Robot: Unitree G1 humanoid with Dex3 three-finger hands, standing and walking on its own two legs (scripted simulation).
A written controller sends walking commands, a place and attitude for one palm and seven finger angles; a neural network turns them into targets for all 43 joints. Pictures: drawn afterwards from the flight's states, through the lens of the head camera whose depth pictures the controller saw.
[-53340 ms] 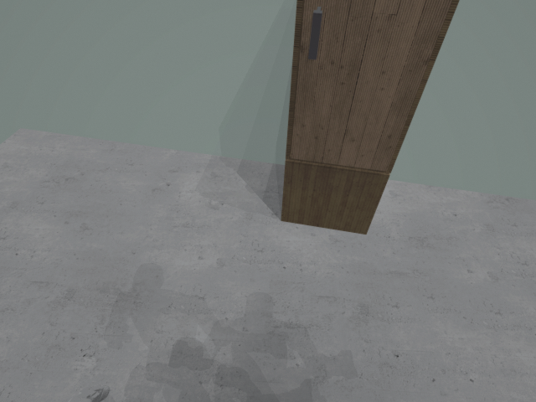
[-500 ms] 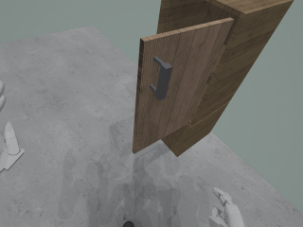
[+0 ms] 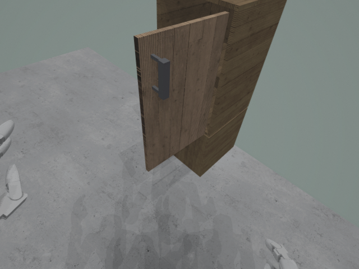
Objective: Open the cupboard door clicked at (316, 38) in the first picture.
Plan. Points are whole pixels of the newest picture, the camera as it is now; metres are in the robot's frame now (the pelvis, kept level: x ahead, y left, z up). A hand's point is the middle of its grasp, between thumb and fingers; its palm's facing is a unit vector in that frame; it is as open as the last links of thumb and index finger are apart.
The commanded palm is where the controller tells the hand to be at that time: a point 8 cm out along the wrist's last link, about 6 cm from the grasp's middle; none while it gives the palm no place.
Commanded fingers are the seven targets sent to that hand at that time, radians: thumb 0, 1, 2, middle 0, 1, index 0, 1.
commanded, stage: stop stepping back and stand still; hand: left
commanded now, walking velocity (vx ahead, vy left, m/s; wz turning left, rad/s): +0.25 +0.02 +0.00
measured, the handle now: (159, 76) +0.60 +0.07 +0.14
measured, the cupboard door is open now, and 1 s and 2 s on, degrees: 87 87 87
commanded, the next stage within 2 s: let the arm hang, fingers relaxed in 0.48 s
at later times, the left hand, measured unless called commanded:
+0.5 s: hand out of the picture +0.18 +0.29 +0.17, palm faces +0.45 -0.74 -0.49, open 7.4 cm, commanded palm +0.11 +0.33 +0.18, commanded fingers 0.00 0.90 0.90 -0.20 -0.30 -0.20 -0.30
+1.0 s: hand out of the picture -0.04 +0.22 -0.18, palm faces +0.14 -0.97 -0.20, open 7.0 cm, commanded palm none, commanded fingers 0.00 0.90 0.90 -0.20 -0.30 -0.20 -0.30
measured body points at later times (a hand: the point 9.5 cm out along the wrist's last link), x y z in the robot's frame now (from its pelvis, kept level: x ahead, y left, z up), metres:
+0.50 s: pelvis -0.02 +0.02 -0.01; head -0.01 +0.03 +0.44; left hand +0.15 +0.33 +0.20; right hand +0.16 -0.19 -0.09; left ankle -0.04 +0.17 -0.74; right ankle -0.01 -0.08 -0.74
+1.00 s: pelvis -0.05 +0.03 +0.00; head -0.02 +0.05 +0.44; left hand -0.05 +0.28 -0.16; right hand +0.01 -0.21 -0.15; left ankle -0.04 +0.17 -0.74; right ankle -0.01 -0.08 -0.74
